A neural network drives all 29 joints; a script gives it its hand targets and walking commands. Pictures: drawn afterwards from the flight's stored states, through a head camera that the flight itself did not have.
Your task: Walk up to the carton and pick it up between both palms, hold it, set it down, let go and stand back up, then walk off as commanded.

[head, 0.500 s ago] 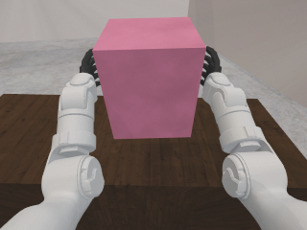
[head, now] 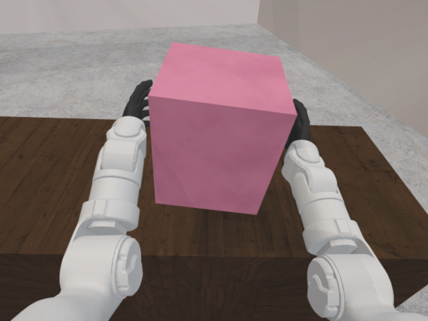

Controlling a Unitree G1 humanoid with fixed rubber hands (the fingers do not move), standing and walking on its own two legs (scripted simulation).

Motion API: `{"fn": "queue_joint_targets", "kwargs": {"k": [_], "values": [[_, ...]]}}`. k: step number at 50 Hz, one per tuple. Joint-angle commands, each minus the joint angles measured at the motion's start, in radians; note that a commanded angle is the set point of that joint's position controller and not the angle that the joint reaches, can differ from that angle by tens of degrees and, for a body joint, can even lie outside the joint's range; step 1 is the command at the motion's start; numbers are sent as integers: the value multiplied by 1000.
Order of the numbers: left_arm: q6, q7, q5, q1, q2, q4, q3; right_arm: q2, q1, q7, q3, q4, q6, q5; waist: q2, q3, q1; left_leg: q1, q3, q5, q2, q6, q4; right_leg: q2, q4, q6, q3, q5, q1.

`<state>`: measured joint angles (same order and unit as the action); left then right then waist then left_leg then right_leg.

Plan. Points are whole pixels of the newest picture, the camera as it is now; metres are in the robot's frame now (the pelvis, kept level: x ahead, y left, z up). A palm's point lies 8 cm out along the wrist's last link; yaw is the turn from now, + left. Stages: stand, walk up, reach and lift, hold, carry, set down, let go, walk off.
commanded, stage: set down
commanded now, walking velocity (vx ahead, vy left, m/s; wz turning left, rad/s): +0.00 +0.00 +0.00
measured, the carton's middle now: (216, 131) +0.44 -0.01 +0.17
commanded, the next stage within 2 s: none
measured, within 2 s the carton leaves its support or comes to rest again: neither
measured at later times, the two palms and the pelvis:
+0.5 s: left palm (139, 132) +0.43 +0.14 +0.18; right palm (294, 148) +0.39 -0.16 +0.16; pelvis +0.01 +0.00 +0.00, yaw +0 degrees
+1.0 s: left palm (144, 141) +0.44 +0.14 +0.14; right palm (292, 155) +0.40 -0.16 +0.14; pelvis +0.01 +0.00 +0.00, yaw +0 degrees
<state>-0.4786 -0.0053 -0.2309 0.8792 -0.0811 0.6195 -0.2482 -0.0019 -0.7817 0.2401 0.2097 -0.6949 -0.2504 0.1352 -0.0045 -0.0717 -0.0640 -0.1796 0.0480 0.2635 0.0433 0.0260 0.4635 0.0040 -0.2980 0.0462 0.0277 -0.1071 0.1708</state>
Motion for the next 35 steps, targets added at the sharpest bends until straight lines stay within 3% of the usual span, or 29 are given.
{"fn": "queue_joint_targets", "kwargs": {"k": [1, 2, 3, 4, 5, 6, 7, 8, 9, 12, 13, 14, 15, 16, 17, 18, 19, 21, 22, 23, 25, 26, 27, 29, 30, 32, 33, 34, 35], "values": [[44, 172, 116, 619, 627, -47, 244, 517, -950, -157, -340, 272, 63, 2, -29, -379, -45, 108, -69, -266, -117, 5, -161, -73, 22, -10, -93, 190, -369], [58, 180, 109, 701, 620, -41, 210, 493, -966, -163, -287, 255, 79, -17, -33, -375, -55, 116, -74, -221, -105, 6, -169, -74, 23, -11, -110, 130, -349], [37, 191, 83, 622, 610, 25, 210, 482, -931, -161, -294, 191, 65, -22, -32, -293, -55, 105, -80, -212, -110, -2, -176, -63, 23, -16, -102, 145, -347], [44, 200, 78, 634, 604, 30, 189, 466, -959, -165, -253, 240, 74, -45, -27, -309, -59, 100, -76, -180, -109, 0, -177, -64, 31, -10, -104, 97, -340], [50, 197, 88, 637, 624, -1, 226, 473, -924, -165, -296, 254, 83, -36, -6, -358, -76, 115, -75, -226, -106, 6, -173, -70, 14, -10, -115, 148, -352], [60, 195, 98, 676, 626, 9, 236, 457, -947, -168, -253, 214, 77, -44, -2, -371, -94, 130, -68, -219, -99, 13, -171, -70, 23, -14, -111, 128, -339], [68, 195, 114, 647, 626, 4, 252, 478, -932, -162, -258, 263, 96, -55, -34, -405, -104, 118, -70, -219, -102, 16, -167, -70, 22, -12, -111, 163, -369], [91, 199, 126, 679, 629, 6, 264, 488, -883, -161, -247, 178, 92, -61, -31, -358, -120, 118, -73, -223, -98, 20, -176, -66, 21, -12, -114, 164, -340], [90, 206, 80, 652, 621, 38, 210, 481, -844, -168, -225, 123, 81, -94, -22, -326, -103, 113, -76, -210, -101, 16, -189, -71, 31, -9, -116, 145, -343], [101, 212, 65, 711, 590, -2, 218, 473, -835, -180, -190, 112, 97, -114, 30, -316, -110, 119, -73, -171, -96, 22, -194, -66, 17, -14, -118, 98, -326], [111, 210, 70, 696, 610, -29, 226, 480, -844, -181, -194, 173, 120, -121, 49, -365, -108, 151, -85, -216, -94, 30, -176, -65, 17, -23, -127, 121, -322], [116, 205, 100, 691, 620, -39, 265, 446, -814, -187, -223, 187, 125, -115, 7, -445, -126, 203, -79, -305, -92, 40, -158, -72, 11, -21, -135, 205, -332], [116, 204, 82, 636, 613, -15, 232, 461, -822, -182, -225, 219, 129, -115, 12, -444, -107, 187, -81, -329, -104, 39, -136, -67, 14, -13, -126, 253, -375], [113, 209, 86, 627, 626, -21, 262, 445, -810, -181, -224, 184, 131, -100, 50, -438, -124, 211, -82, -340, -92, 45, -143, -69, 9, -20, -135, 244, -349], [114, 203, 92, 628, 629, -61, 286, 471, -784, -174, -268, 192, 132, -92, 60, -454, -117, 212, -85, -386, -95, 52, -142, -72, 0, -19, -133, 290, -370], [116, 211, 67, 629, 609, -26, 240, 475, -762, -173, -227, 167, 128, -126, 44, -371, -117, 165, -86, -342, -104, 45, -147, -60, 8, -18, -125, 292, -395], [123, 213, 72, 658, 590, -36, 241, 484, -811, -174, -250, 223, 145, -122, 20, -416, -95, 163, -97, -323, -100, 34, -151, -61, -5, -7, -122, 284, -387], [127, 214, 67, 628, 565, -9, 208, 482, -791, -181, -245, 191, 145, -133, -3, -394, -90, 144, -99, -297, -109, 24, -160, -58, 6, -7, -120, 277, -412], [125, 218, 58, 573, 577, 2, 210, 495, -838, -182, -275, 275, 154, -131, -17, -396, -64, 108, -100, -322, -109, 18, -152, -57, -4, -5, -112, 334, -435], [133, 208, 74, 590, 608, -36, 235, 486, -798, -184, -276, 235, 161, -117, 30, -435, -79, 150, -97, -363, -109, 32, -143, -62, -12, -6, -127, 352, -424], [152, 200, 110, 598, 648, -76, 312, 517, -804, -174, -305, 284, 185, -115, 22, -508, -104, 157, -87, -425, -107, 46, -119, -67, -20, -4, -134, 413, -424], [158, 212, 77, 598, 584, -6, 249, 501, -775, -178, -266, 189, 167, -137, 6, -414, -91, 146, -98, -369, -104, 35, -140, -56, -8, -4, -118, 356, -409], [162, 207, 84, 593, 582, -18, 246, 497, -759, -178, -260, 203, 173, -145, -3, -447, -100, 134, -95, -348, -109, 36, -142, -59, -11, 0, -121, 366, -430], [166, 215, 68, 650, 579, 3, 232, 505, -812, -184, -250, 204, 185, -159, 13, -438, -82, 115, -103, -294, -98, 30, -152, -59, -13, -2, -117, 304, -412], [158, 218, 60, 604, 580, 31, 210, 478, -767, -182, -208, 177, 172, -181, 36, -371, -101, 124, -100, -272, -108, 35, -163, -57, 2, -5, -132, 278, -407], [188, 219, 82, 660, 607, -23, 262, 509, -755, -187, -251, 218, 199, -164, 16, -484, -107, 179, -97, -345, -103, 45, -141, -58, -15, -2, -131, 329, -403], [184, 222, 69, 619, 593, 27, 240, 498, -763, -185, -208, 191, 200, -193, 37, -414, -109, 140, -97, -287, -105, 43, -151, -54, 5, -11, -131, 275, -384], [190, 220, 69, 624, 594, 52, 218, 493, -792, -187, -196, 185, 197, -190, 22, -421, -110, 132, -100, -257, -105, 33, -154, -57, 8, -9, -133, 255, -376], [178, 223, 40, 557, 574, 99, 191, 465, -767, -190, -182, 177, 197, -193, 25, -347, -85, 118, -108, -236, -104, 28, -176, -55, 18, -4, -133, 227, -370]]}}
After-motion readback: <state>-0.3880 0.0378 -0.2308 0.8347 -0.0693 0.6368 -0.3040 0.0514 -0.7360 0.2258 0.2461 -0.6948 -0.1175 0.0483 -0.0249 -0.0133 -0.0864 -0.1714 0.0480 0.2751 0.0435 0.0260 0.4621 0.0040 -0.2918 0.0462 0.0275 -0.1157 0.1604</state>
